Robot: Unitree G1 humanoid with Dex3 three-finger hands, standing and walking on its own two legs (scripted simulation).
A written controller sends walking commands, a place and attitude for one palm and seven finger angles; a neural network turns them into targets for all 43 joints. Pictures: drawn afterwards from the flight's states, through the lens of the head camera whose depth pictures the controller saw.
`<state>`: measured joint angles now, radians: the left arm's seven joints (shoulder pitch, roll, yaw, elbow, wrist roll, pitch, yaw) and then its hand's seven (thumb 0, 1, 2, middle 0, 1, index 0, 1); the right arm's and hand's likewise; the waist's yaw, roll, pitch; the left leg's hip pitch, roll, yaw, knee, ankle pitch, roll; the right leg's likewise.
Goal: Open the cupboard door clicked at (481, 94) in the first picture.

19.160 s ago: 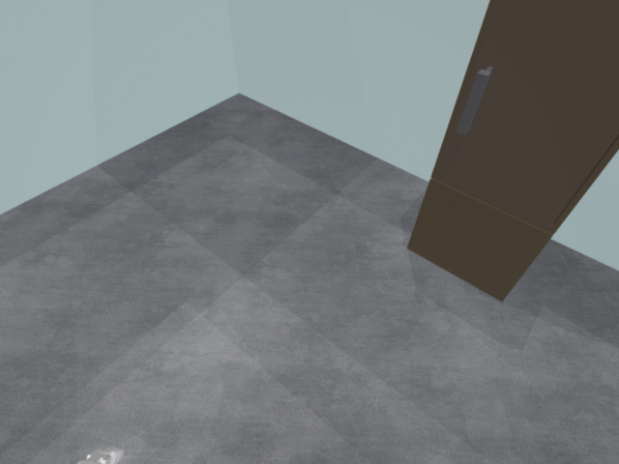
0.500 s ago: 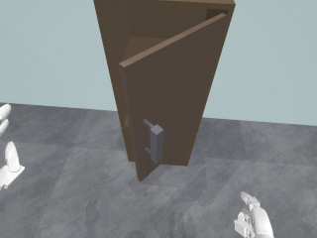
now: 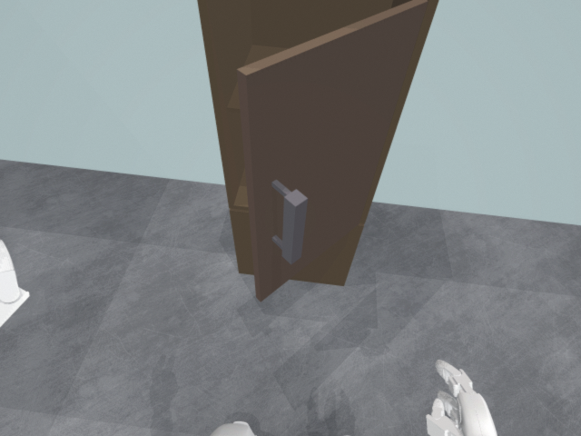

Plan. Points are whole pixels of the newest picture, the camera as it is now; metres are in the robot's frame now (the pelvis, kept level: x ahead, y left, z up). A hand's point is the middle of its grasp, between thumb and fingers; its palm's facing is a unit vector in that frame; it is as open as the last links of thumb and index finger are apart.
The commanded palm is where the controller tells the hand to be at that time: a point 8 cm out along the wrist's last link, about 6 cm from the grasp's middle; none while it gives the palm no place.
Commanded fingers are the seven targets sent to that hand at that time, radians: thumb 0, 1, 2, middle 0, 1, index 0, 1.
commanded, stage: step back with the hand held close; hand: left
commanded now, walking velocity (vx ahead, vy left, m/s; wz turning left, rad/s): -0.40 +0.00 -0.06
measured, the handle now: (285, 222) +0.46 +0.04 -0.02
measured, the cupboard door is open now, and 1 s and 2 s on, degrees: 49 49 49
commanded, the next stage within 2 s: stop stepping back and stand still in 0.36 s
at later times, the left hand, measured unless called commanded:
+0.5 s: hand (22, 387) +0.13 +0.23 +0.17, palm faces +0.31 -0.81 -0.49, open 7.4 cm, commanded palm +0.06 +0.27 +0.19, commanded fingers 0.00 0.90 0.90 -0.20 -0.30 -0.20 -0.30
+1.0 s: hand out of the picture +0.05 +0.26 +0.17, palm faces +0.42 -0.82 -0.40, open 7.4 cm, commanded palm +0.00 +0.29 +0.19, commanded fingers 0.00 0.90 0.90 -0.20 -0.30 -0.20 -0.30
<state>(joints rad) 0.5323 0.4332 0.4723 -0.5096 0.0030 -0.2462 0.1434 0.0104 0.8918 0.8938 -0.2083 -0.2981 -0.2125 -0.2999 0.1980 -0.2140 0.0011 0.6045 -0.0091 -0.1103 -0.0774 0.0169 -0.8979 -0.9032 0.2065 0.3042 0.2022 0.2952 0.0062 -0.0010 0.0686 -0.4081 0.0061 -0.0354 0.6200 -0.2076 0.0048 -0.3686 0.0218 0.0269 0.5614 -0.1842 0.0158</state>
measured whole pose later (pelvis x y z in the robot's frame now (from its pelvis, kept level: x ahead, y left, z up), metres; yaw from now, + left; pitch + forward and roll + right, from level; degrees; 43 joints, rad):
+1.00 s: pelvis -0.15 +0.00 +0.00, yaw -3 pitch -3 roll -2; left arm 0.53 0.40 0.41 -0.43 -0.03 -0.22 0.15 0.01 0.89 0.89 -0.21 -0.30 -0.21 -0.30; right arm 0.30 -0.23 -0.01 0.70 -0.01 -0.13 -0.11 0.02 -0.90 -0.90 0.20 0.30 0.20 0.29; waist -0.01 -0.01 -0.04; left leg -0.38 -0.02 0.02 0.58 -0.14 0.04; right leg -0.11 0.04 0.00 0.58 -0.44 -0.02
